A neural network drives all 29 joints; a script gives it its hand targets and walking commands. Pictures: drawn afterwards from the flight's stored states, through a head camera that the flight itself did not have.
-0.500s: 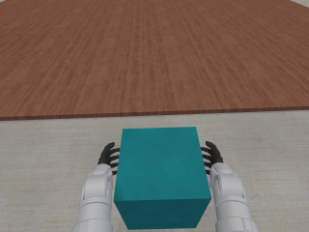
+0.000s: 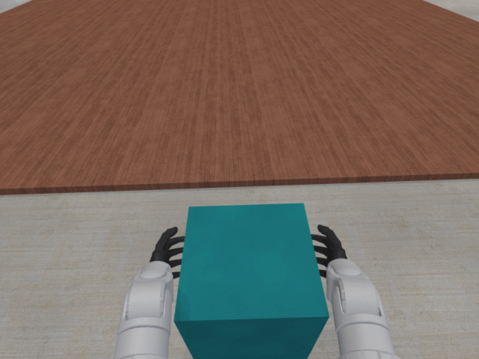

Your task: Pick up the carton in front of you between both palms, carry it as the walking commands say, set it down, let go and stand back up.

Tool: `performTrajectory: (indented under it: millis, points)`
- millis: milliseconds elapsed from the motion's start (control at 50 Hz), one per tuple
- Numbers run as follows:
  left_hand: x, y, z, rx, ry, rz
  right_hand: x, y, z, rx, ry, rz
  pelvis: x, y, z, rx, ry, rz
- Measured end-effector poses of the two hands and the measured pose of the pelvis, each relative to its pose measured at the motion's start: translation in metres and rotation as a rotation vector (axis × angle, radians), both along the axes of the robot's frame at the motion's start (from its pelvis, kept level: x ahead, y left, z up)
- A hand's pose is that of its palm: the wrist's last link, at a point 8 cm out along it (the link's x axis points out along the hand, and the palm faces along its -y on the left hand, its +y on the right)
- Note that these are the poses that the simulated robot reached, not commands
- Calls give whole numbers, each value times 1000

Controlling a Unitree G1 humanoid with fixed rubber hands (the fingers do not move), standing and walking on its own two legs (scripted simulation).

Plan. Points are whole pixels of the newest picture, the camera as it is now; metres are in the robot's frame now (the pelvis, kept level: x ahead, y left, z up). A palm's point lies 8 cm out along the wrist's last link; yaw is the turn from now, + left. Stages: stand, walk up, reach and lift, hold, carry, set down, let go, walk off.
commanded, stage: reach and lift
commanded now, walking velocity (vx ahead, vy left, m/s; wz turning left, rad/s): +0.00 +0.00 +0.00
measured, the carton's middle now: (248, 287) +0.29 +0.00 -0.04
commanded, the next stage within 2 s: hold in 0.16 s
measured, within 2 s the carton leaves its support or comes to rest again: neither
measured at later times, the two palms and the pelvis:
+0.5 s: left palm (158, 273) +0.27 +0.15 +0.05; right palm (342, 272) +0.27 -0.15 +0.05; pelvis -0.01 +0.00 +0.00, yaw +0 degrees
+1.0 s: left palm (157, 234) +0.33 +0.16 +0.07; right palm (331, 233) +0.33 -0.14 +0.08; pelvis +0.04 +0.01 -0.01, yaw -2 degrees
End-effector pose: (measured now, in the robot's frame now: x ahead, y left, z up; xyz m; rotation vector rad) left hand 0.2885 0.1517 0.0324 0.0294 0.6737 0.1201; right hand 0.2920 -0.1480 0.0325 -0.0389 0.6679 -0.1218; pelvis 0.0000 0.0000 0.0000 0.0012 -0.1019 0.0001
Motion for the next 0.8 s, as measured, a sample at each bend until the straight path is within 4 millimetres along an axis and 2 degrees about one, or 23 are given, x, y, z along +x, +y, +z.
performTrajectory:
  millis: [180, 340, 500, 680, 800]
  points:
    - [-2, 0, 4, 0, -3, -1, -3, 0, 4, 0, -3, -1, 0, 0, 0, 0, -11, 1]
    - [-10, -2, 19, 2, -33, -8, -12, -2, 18, 0, -32, -7, -2, 1, 2, -1, -32, 2]
    - [-16, -2, 16, -8, -6, -4, -20, -2, 15, 10, -6, -16, -11, 1, 0, 0, -52, 0]
    - [-15, -2, 18, -19, -19, 8, -18, -2, 17, 21, -19, -21, -17, 1, -2, 0, -53, 2]
    - [-5, -3, 24, -24, -31, 4, -8, -3, 24, 18, -31, -25, -8, 1, -3, -1, 51, 0]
